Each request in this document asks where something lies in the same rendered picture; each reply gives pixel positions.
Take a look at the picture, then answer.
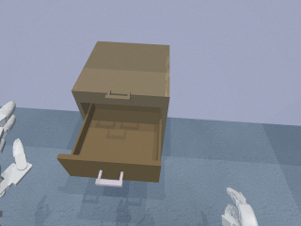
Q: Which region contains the left robot hand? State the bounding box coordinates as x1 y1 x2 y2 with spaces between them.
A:
0 101 32 199

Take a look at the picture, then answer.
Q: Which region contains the drawer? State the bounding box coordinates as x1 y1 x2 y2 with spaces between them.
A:
57 103 162 183

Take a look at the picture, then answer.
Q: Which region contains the handle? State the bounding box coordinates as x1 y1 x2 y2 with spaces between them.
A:
104 94 131 103
95 170 124 187

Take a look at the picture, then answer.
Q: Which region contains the cabinet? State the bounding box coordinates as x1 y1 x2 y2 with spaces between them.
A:
71 41 170 161

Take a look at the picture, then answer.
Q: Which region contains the right robot hand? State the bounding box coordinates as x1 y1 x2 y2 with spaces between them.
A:
221 187 259 226

